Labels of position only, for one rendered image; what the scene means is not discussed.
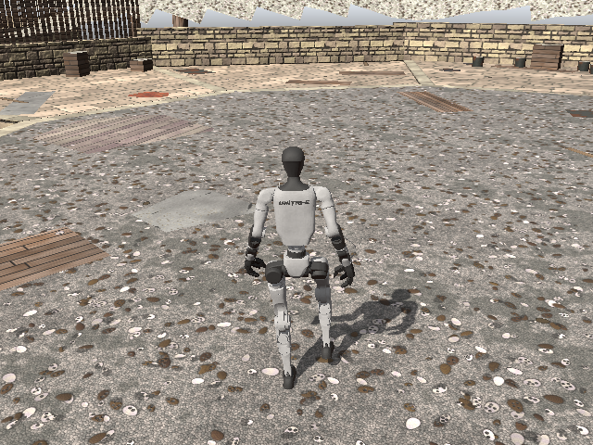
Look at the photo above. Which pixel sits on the robot left upper arm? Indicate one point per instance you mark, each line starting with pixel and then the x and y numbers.
pixel 261 211

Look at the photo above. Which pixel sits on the right robot hand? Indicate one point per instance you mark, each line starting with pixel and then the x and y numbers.
pixel 349 274

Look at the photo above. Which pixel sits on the humanoid robot head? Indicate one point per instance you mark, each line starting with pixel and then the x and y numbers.
pixel 293 161

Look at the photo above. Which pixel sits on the left robot hand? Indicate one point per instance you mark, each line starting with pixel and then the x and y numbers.
pixel 257 262

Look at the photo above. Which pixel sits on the robot right forearm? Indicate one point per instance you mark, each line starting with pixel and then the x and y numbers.
pixel 341 248

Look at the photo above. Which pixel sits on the robot right upper arm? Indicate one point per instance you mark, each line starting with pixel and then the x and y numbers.
pixel 328 210

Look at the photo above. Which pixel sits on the robot left forearm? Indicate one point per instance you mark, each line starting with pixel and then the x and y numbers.
pixel 252 246

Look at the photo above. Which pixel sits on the robot left shin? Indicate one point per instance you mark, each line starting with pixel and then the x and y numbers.
pixel 284 346

